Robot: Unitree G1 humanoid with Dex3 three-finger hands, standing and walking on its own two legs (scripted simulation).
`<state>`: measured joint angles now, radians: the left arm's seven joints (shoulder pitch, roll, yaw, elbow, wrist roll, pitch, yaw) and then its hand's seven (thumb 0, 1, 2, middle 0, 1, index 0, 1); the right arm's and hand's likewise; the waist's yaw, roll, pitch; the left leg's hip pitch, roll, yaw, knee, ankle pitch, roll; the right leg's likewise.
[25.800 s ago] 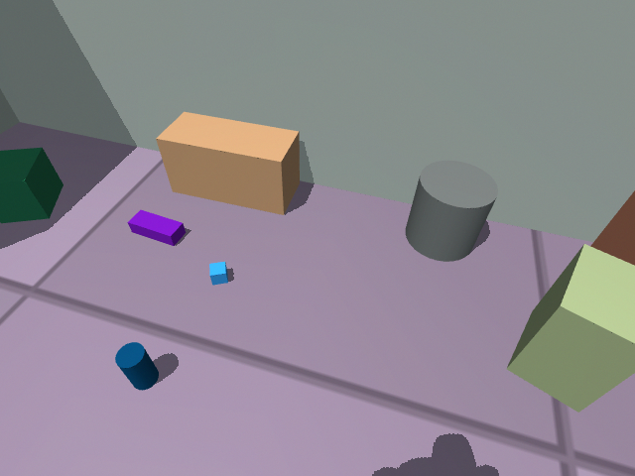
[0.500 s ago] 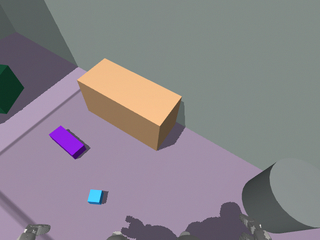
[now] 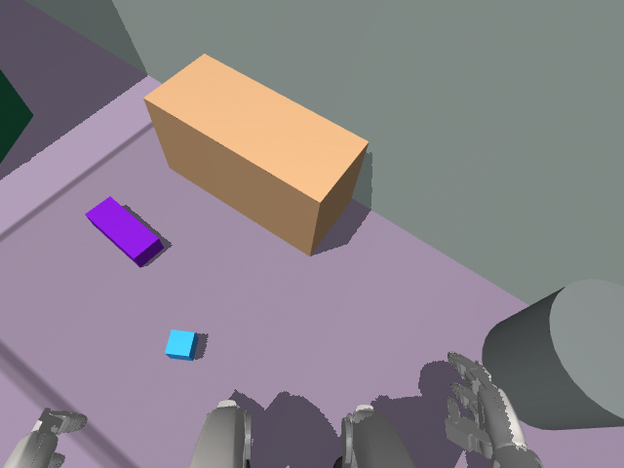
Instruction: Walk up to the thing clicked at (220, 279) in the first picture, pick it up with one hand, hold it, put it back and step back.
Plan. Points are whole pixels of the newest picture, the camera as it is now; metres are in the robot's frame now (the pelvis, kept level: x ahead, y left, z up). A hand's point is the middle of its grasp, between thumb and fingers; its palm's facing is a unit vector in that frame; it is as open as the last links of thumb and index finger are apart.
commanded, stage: rise first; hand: left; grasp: from above
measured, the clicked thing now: (182, 345) +0.42 +0.28 -0.61
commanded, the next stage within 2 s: approach in 1.74 s
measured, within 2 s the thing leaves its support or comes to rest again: neither
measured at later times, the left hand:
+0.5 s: hand (114, 398) +0.26 +0.33 -0.33, palm faces -0.51 -0.38 -0.77, open 14.0 cm
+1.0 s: hand (131, 374) +0.32 +0.34 -0.43, palm faces -0.49 -0.15 -0.86, open 14.1 cm
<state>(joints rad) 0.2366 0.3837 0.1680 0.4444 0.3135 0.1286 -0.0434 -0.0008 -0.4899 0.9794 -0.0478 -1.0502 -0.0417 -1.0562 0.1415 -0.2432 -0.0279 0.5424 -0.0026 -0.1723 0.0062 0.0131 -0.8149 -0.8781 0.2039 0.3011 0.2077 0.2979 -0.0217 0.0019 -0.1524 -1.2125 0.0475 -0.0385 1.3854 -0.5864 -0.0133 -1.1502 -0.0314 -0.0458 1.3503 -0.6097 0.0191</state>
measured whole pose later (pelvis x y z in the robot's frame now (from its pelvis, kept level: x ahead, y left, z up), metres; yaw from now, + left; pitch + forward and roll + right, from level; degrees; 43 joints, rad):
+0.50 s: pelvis -0.06 +0.00 -0.20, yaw -4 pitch +34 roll -5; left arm -0.35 0.65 0.26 0.84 0.80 -0.33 -0.02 0.00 -0.47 1.01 -0.04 -1.02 -0.03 -1.03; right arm 0.05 -0.29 -0.05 0.71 -0.05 -0.11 0.07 0.01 -0.81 -0.87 0.20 0.30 0.21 0.30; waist -0.01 0.00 -0.11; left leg -2.00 0.06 -0.09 2.08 -0.67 -0.02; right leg -1.93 -0.01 -0.04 2.05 -0.70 0.02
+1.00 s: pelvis -0.08 +0.00 -0.30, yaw -7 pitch +29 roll -8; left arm -0.63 0.85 0.27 1.18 1.16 -0.55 0.18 0.00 -0.47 1.00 -0.05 -0.93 -0.05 -0.93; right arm 0.06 -0.29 0.00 0.77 -0.14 0.00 0.13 0.01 -0.84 -0.88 0.20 0.30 0.21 0.30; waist -0.09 -0.04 -0.04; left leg -2.26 0.03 -0.16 2.38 -0.64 -0.01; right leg -2.15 0.00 -0.08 2.31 -0.67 0.03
